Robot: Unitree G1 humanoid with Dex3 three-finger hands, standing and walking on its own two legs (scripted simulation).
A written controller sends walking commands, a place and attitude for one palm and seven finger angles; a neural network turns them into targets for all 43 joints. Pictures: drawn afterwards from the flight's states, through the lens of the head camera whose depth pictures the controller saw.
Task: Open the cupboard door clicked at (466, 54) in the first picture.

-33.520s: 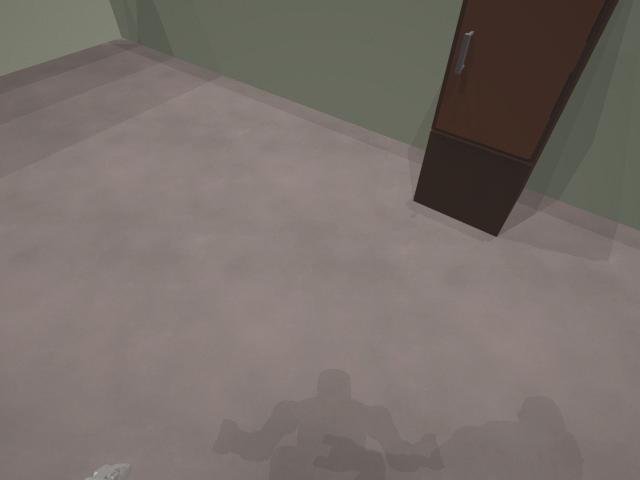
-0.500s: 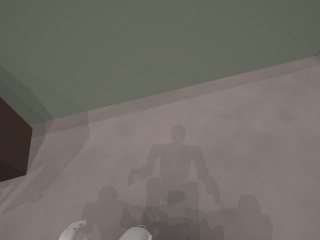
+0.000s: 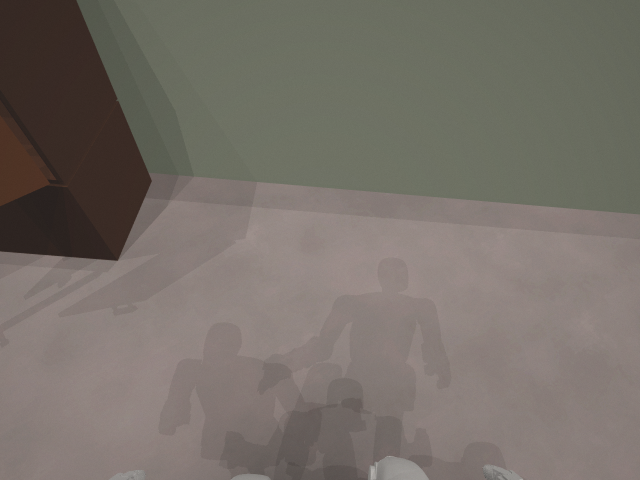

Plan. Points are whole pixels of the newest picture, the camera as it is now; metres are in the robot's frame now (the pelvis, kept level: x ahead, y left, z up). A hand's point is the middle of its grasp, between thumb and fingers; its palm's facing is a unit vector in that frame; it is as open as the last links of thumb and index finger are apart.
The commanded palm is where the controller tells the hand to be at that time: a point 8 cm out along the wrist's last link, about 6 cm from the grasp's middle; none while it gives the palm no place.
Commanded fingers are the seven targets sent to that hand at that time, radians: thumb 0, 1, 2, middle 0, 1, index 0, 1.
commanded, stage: turn to face it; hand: left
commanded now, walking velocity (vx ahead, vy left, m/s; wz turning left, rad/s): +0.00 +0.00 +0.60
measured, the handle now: out of the picture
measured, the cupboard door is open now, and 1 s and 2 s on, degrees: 46 46 46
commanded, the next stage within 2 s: take the last steps up to it in 1.20 s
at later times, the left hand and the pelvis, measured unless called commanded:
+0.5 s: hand out of the picture +0.03 +0.14 -0.15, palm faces +0.33 -0.91 -0.25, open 7.4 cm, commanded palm none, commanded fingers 0.00 0.90 0.90 -0.20 -0.30 -0.20 -0.30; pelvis +0.02 -0.06 +0.01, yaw +19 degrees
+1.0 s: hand out of the picture +0.01 +0.19 -0.15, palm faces +0.57 -0.78 -0.27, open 7.4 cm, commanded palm none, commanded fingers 0.00 0.90 0.90 -0.20 -0.30 -0.20 -0.30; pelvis +0.04 -0.05 +0.00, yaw +34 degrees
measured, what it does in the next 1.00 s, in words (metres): steps on the spot, turning left: right foot, then left foot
